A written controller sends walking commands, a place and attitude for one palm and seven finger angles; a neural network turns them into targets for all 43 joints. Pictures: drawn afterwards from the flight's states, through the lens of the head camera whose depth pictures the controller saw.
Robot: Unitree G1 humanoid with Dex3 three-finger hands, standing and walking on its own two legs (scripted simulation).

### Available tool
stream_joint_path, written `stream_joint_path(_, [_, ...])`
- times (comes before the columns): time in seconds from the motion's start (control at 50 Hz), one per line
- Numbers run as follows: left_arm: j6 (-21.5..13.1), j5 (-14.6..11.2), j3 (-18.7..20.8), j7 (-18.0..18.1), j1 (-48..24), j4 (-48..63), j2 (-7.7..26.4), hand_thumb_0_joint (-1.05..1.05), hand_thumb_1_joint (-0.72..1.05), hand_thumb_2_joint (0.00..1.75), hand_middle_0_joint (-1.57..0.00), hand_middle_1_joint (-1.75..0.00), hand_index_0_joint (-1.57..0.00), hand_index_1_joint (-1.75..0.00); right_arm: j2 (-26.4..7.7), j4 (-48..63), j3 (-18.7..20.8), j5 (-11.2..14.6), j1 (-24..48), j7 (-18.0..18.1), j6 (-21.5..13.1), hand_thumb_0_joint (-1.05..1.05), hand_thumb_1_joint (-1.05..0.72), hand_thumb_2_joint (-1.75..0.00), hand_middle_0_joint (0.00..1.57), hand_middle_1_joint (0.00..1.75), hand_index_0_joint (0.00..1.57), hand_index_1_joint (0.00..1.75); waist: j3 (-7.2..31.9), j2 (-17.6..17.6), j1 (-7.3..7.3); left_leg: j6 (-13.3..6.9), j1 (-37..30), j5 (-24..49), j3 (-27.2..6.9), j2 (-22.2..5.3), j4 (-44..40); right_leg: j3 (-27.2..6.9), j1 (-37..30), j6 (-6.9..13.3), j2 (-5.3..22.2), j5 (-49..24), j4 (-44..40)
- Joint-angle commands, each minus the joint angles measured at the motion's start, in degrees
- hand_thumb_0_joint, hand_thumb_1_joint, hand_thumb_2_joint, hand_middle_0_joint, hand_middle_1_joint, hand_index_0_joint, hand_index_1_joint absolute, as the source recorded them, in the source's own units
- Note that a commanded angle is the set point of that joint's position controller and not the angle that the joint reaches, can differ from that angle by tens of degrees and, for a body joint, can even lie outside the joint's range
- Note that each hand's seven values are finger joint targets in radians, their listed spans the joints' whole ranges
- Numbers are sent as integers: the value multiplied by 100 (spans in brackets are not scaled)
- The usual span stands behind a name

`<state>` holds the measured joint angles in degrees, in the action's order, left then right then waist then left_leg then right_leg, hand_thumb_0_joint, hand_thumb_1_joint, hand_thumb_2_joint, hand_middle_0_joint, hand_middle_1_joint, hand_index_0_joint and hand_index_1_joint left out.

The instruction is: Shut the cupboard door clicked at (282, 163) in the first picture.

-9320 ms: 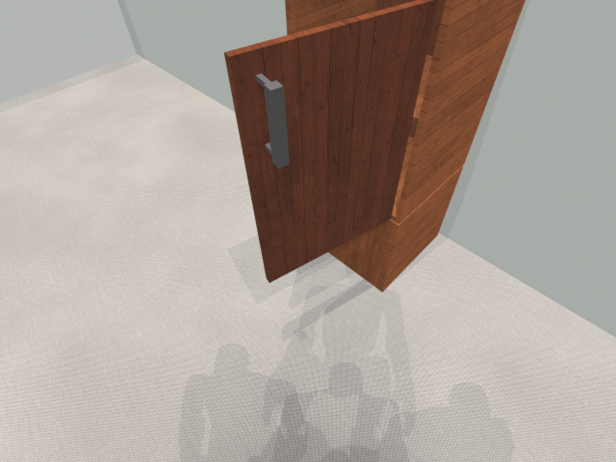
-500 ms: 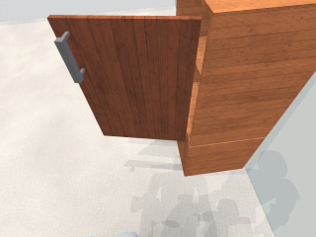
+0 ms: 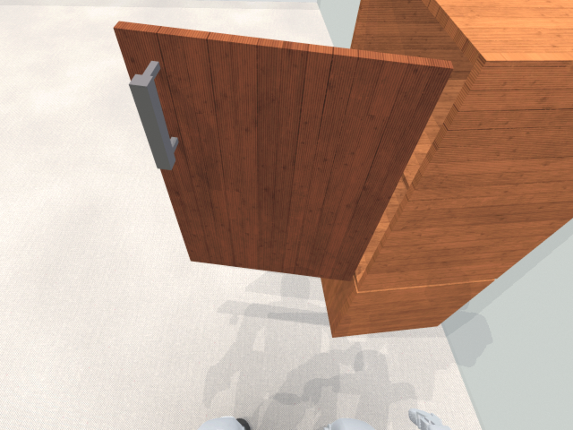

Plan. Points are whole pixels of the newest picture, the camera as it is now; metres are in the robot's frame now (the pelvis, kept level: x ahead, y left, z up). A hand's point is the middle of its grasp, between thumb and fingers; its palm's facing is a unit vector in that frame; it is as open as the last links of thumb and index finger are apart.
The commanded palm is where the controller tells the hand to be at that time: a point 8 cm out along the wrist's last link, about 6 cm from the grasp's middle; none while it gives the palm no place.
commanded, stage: come to a stop and stand still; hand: left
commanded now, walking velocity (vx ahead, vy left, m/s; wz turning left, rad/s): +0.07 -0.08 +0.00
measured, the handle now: (160, 118) +0.48 +0.24 +0.14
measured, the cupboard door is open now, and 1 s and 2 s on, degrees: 77 77 77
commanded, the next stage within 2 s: look again from close up in 0.68 s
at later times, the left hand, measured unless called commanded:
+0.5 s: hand out of the picture +0.01 +0.13 -0.18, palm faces +0.04 -0.98 -0.19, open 7.3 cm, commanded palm none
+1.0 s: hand out of the picture +0.04 +0.16 -0.17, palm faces +0.01 -0.96 -0.27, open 7.3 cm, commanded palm none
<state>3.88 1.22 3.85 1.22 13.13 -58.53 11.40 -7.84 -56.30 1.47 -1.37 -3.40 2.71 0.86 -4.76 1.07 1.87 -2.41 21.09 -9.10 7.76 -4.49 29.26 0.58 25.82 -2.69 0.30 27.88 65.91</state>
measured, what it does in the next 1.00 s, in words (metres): steps on the spot: right foot, then left foot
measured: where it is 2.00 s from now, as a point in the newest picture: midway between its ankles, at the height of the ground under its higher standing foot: outside the picture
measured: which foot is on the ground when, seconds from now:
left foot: down 0.00-0.20, up 0.22-0.38, down 0.40-1.00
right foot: up 0.00-0.18, down 0.20-1.00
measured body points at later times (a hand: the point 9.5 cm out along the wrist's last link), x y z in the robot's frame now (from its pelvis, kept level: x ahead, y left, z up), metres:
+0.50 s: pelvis +0.00 -0.04 +0.00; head +0.03 -0.04 +0.45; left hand +0.01 +0.18 -0.16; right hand -0.03 -0.27 -0.16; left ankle +0.00 +0.08 -0.74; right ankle -0.05 -0.17 -0.74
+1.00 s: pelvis +0.00 -0.04 +0.00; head +0.02 -0.04 +0.45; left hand +0.04 +0.21 -0.15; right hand +0.08 -0.28 -0.15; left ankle +0.00 +0.08 -0.74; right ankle -0.05 -0.17 -0.74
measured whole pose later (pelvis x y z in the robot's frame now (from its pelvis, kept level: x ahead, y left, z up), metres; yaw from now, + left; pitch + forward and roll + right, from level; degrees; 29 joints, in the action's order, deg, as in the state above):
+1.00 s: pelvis +0.00 -0.04 +0.00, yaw +0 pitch +0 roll +0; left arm -0.7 1.3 0.1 2.7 15.7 -57.9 11.8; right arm -11.7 -56.4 1.9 -1.4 -10.9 1.1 0.3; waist -1.1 -0.6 0.2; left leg -0.4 14.7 -17.5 3.0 -0.6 32.4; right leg 1.9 10.0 -1.3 2.6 21.2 31.5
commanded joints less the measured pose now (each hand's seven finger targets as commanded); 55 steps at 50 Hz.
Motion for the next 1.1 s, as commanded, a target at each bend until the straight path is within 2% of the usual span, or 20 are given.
stream_joint_path(0.0, [28,6,135,-67,520,379,284,0,90,90,-20,-30,-20,-30,-1340,124,386,-43,-550,34,-17,0,-90,-90,20,30,20,30,866,-981,-187,-703,-580,97,-1413,-1650,-1391,-106,-200,60,264,-112,-682])
stream_joint_path(0.06, [-65,26,66,-101,395,454,170,0,90,90,-20,-30,-20,-30,-1352,91,430,-99,-608,-48,23,0,-90,-90,20,30,20,30,565,-1171,-252,-540,-131,-1121,-1488,-1452,-1567,292,-850,200,204,-21,-2091])
stream_joint_path(0.12, [-137,-7,55,-83,1120,127,162,0,90,90,-20,-30,-20,-30,-1331,69,456,-83,-587,-138,101,0,-90,-90,20,30,20,30,695,-909,39,-82,466,-2295,-1076,-858,-1542,716,-2257,289,-31,-854,-3729])
stream_joint_path(0.14, [-189,27,67,-42,1273,73,353,0,90,90,-20,-30,-20,-30,-1036,59,411,-40,-647,-169,116,0,-90,-90,20,30,20,30,572,-345,82,140,617,-2334,-814,-454,-993,306,-2366,380,297,-575,-4580])
stream_joint_path(0.16, [-288,59,63,11,1021,131,667,0,90,90,-20,-30,-20,-30,-518,91,302,36,-712,-205,133,0,-90,-90,20,30,20,30,266,774,-19,429,818,-2075,-451,113,-50,-1164,-1804,769,1328,845,-5584])
stream_joint_path(0.18, [-295,44,37,22,469,309,1012,0,90,90,-20,-30,-20,-30,-452,210,229,32,-602,-279,153,0,-90,-90,20,30,20,30,-27,1084,-84,483,577,-1809,-397,316,695,-1778,-850,1083,2049,1480,-6149])
stream_joint_path(0.2, [-371,33,-8,41,17,394,984,0,90,90,-20,-30,-20,-30,-554,177,232,0,-572,-308,167,0,-90,-90,20,30,20,30,-25,939,-162,404,150,-1549,-594,274,1138,-1748,-293,1125,1959,1188,-6116])
stream_joint_path(0.22, [-457,6,-42,55,-204,362,845,0,90,90,-20,-30,-20,-30,-562,39,218,-40,-815,-300,149,0,-90,-90,20,30,20,30,-109,1315,-275,344,208,-1138,-730,252,1246,-1421,-553,1054,1594,258,-5881])
stream_joint_path(0.26, [-487,-19,-89,31,-315,284,661,0,90,90,-20,-30,-20,-30,-608,-188,227,3,-1191,-300,109,0,-90,-90,20,30,20,30,-139,1216,-345,379,-70,-973,-628,239,1113,-754,-774,935,1367,-639,-5558])
stream_joint_path(0.32, [-543,-45,-103,17,-2,52,656,0,90,90,-20,-30,-20,-30,-559,-356,132,22,-1368,-248,-6,0,-90,-90,20,30,20,30,-48,671,-270,444,-533,-630,-559,300,61,-635,-1139,846,1353,-1771,-4983])
stream_joint_path(0.42, [-473,-125,-140,58,333,-278,413,0,90,90,-20,-30,-20,-30,-756,-674,58,40,-1587,-72,-172,0,-90,-90,20,30,20,30,562,-363,-130,201,-1179,1759,-995,-166,-413,-124,-1693,435,809,-2849,-4202])
stream_joint_path(0.44, [-442,-135,-136,76,346,-311,435,0,90,90,-20,-30,-20,-30,-767,-709,54,58,-1589,-47,-167,0,-90,-90,20,30,20,30,674,-567,-118,166,-1225,2025,-1013,-189,-405,-99,-1829,426,800,-2895,-4115])
stream_joint_path(0.72, [-435,-83,-220,94,395,-451,288,0,90,90,-20,-30,-20,-30,-637,-742,72,67,-1361,-56,-109,0,-90,-90,20,30,20,30,267,134,-175,188,-1246,893,-976,-99,-721,-149,-1641,376,752,-2311,-4521])
stream_joint_path(0.74, [-437,-82,-226,92,384,-461,276,0,90,90,-20,-30,-20,-30,-637,-742,64,68,-1337,-56,-114,0,-90,-90,20,30,20,30,207,23,-176,185,-1250,903,-977,-98,-756,-155,-1617,372,748,-2295,-4550])
stream_joint_path(0.76, [-522,-32,-248,113,168,136,1417,0,90,90,-20,-30,-20,-30,-1368,-36,77,0,-1121,-112,-207,0,-90,-90,20,30,20,30,-281,-701,-258,75,-1426,1284,-1214,73,-945,-194,-1211,481,369,-1664,-4175])
stream_joint_path(0.78, [-522,-16,-114,139,213,204,1078,0,90,90,-20,-30,-20,-30,-1448,3,279,-12,-1046,-91,-319,0,-90,-90,20,30,20,30,304,-943,-177,19,-1290,1542,-1310,-297,-557,-107,-1134,449,463,-1285,-3825])
stream_joint_path(0.82, [-556,-43,-210,166,595,163,612,0,90,90,-20,-30,-20,-30,-916,149,187,25,-1017,-92,-260,0,-90,-90,20,30,20,30,995,-516,-124,-3,-1333,1464,-1209,-193,-114,-197,-1390,474,568,-1911,-3958])
stream_joint_path(0.88, [-563,-10,-222,190,608,232,683,0,90,90,-20,-30,-20,-30,-814,296,137,9,-959,-141,-186,0,-90,-90,20,30,20,30,609,477,-179,125,-846,723,-907,51,124,-460,-1469,514,853,-3197,-4018])
stream_joint_path(0.96, [-537,6,-240,207,710,398,792,0,90,90,-20,-30,-20,-30,-935,297,130,18,-948,-138,-181,0,-90,-90,20,30,20,30,773,91,-133,97,-1055,1732,-793,-33,259,-311,-1618,469,748,-4028,-3669])
stream_joint_path(1.08, [-454,-12,-268,186,511,497,857,0,90,90,-20,-30,-20,-30,-1047,307,111,41,-639,-177,-101,0,-90,-90,20,30,20,30,396,52,-149,107,-999,990,-829,-40,1,-322,-1268,393,658,-2761,-3911])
